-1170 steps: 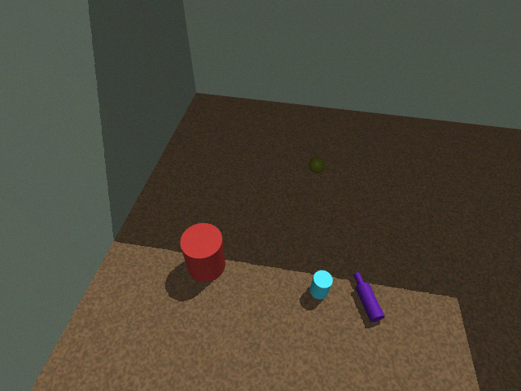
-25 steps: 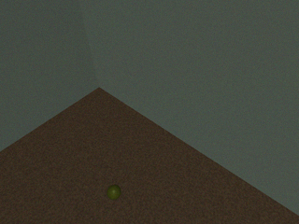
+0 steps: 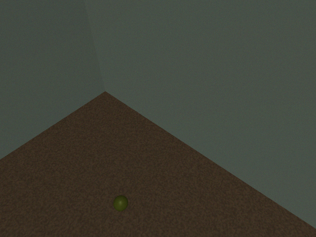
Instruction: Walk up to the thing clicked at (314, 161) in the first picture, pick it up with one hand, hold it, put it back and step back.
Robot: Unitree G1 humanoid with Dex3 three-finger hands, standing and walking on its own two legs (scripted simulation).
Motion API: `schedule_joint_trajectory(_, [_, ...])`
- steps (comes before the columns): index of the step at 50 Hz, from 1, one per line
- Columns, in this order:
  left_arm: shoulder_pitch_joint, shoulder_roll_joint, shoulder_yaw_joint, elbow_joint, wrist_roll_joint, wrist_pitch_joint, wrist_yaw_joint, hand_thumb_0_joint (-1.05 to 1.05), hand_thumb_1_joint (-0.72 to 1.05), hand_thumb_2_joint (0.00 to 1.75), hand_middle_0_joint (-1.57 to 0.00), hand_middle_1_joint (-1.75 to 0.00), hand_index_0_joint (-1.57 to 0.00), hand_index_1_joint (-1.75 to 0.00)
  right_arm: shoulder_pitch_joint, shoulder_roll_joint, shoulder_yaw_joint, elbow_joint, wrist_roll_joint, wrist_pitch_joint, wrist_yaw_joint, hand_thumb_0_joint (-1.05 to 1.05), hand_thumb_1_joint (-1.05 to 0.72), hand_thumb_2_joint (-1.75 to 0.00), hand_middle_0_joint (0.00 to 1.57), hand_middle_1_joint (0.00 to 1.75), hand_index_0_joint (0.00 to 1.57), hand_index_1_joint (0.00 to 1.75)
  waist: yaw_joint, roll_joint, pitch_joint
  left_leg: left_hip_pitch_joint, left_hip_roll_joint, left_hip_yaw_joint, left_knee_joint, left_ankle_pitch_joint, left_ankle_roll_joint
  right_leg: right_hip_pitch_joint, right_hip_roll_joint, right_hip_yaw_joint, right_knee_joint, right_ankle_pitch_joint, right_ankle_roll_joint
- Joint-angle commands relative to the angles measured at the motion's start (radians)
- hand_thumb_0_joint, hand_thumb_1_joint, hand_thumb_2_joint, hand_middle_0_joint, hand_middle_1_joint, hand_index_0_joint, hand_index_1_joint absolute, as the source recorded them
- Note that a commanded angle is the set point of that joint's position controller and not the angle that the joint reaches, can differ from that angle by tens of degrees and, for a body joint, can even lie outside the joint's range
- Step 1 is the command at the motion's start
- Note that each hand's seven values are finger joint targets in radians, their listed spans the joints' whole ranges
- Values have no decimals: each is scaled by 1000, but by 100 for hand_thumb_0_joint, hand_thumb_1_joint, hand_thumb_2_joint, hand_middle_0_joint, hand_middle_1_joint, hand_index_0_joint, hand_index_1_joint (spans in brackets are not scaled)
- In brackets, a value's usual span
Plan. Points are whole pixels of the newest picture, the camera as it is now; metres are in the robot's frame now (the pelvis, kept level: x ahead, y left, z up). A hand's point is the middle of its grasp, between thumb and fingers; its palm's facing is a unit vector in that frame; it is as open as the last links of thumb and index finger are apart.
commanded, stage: stand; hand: left
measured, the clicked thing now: (120, 203) +0.43 +0.21 -0.74
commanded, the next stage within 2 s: none
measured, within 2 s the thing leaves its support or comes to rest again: neither
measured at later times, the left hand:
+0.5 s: hand out of the picture +0.08 +0.26 -0.16, palm faces -0.03 -0.94 -0.34, open 7.3 cm
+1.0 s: hand out of the picture +0.08 +0.25 -0.16, palm faces -0.03 -0.94 -0.35, open 7.3 cm
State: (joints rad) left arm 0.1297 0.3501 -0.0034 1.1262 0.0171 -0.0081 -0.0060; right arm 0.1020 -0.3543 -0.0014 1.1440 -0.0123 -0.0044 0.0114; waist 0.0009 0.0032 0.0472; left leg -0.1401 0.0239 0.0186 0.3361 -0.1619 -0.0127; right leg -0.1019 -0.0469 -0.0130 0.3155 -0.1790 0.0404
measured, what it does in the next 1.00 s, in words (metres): stands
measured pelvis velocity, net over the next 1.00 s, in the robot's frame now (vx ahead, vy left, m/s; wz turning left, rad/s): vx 0.01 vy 0.00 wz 0.01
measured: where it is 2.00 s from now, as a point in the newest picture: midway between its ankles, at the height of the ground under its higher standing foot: outside the picture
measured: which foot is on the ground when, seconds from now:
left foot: down 0.00-1.00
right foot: down 0.00-1.00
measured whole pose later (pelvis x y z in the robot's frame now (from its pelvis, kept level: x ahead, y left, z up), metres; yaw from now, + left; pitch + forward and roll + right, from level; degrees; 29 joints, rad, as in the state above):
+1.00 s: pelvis +0.01 +0.00 +0.00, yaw +0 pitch -2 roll +0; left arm 0.13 0.35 0.00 1.12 0.02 -0.01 0.00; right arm 0.10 -0.35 0.00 1.13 -0.01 0.00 0.01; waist 0.00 0.00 0.05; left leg -0.13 0.02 0.01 0.33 -0.18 -0.01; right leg -0.08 -0.05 -0.02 0.31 -0.19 0.04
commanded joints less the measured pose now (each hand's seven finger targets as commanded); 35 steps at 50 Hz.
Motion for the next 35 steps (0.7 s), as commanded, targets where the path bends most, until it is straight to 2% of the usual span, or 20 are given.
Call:
schedule_joint_trajectory(1, [-39, 219, 44, -57, -8, -20, 12, 0, 90, 90, -20, -30, -20, -30, -43, -215, -40, -58, 4, -24, -13, 0, -90, -90, 20, 30, 20, 30, -3, -8, -73, 42, 114, -93, -50, 117, 29, -13, -94, 73, -49, 84, -49])
schedule_joint_trajectory(5, [-33, 220, 44, -58, -6, -19, 13, 0, 90, 90, -20, -30, -20, -30, -50, -213, -40, -65, 4, -23, -15, 0, -90, -90, 20, 30, 20, 30, -3, -9, -85, 45, 114, -90, -42, 134, 30, 4, -97, 71, -48, 119, -49])
schedule_joint_trajectory(14, [-40, 219, 45, -57, -5, -18, 14, 0, 90, 90, -20, -30, -20, -30, -41, -215, -38, -66, 4, -22, -14, 0, -90, -90, 20, 30, 20, 30, -4, -9, -64, 29, 112, -93, -53, 104, 30, -4, -96, 68, -54, 86, -47])
schedule_joint_trajectory(20, [-34, 216, 44, -61, -3, -18, 14, 0, 90, 90, -20, -30, -20, -30, -46, -214, -38, -70, 4, -25, -16, 0, -90, -90, 20, 30, 20, 30, 0, 0, -79, 43, 114, -87, -46, 172, 30, 9, -98, 61, -43, 145, -46])
schedule_joint_trajectory(27, [-41, 214, 43, -61, -4, -15, 13, 0, 90, 90, -20, -30, -20, -30, -50, -214, -38, -70, 3, -24, -17, 0, -90, -90, 20, 30, 20, 30, -1, 2, -62, 31, 112, -92, -56, 122, 24, -4, -95, 62, -46, 91, -48])
schedule_joint_trajectory(30, [-33, 214, 41, -63, -5, -17, 13, 0, 90, 90, -20, -30, -20, -30, -50, -217, -39, -71, 3, -25, -16, 0, -90, -90, 20, 30, 20, 30, 3, 6, -84, 40, 115, -90, -49, 159, 30, 18, -99, 61, -44, 131, -47])
schedule_joint_trajectory(35, [-34, 219, 44, -59, -4, -16, 15, 0, 90, 90, -20, -30, -20, -30, -44, -210, -39, -70, 5, -26, -16, 0, -90, -90, 20, 30, 20, 30, 0, -7, -73, 44, 112, -91, -52, 173, 28, 9, -97, 58, -42, 134, -46])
